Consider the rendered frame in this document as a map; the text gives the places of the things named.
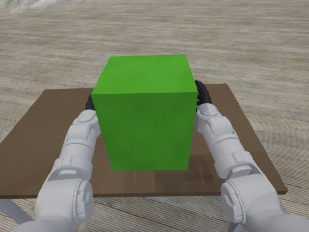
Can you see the robot left hand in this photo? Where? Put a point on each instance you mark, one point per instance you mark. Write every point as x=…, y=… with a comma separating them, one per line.
x=89, y=104

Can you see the carton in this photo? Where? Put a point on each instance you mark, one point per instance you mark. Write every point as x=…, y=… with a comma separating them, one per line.
x=146, y=108

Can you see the table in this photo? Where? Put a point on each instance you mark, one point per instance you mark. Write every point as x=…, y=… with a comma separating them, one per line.
x=28, y=153

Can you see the robot right upper arm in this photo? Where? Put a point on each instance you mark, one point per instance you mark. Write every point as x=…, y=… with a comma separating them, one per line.
x=252, y=202

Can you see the robot left forearm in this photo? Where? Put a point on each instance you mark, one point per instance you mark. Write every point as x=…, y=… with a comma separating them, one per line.
x=77, y=150

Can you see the robot left upper arm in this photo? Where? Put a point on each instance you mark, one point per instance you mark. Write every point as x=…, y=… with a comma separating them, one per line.
x=62, y=206

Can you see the robot right hand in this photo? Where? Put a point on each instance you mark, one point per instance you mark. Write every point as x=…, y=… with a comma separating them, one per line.
x=203, y=95

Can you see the robot right forearm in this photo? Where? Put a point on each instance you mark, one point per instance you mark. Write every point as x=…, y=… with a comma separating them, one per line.
x=231, y=159

